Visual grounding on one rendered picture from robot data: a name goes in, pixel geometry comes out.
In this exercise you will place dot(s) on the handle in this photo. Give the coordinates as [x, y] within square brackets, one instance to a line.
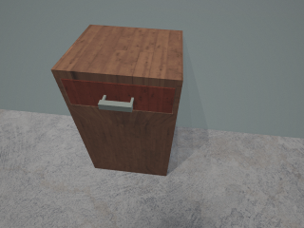
[104, 104]

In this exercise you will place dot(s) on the drawer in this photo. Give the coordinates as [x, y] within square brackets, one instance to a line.
[146, 97]

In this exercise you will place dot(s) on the cabinet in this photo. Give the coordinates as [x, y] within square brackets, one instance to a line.
[139, 141]

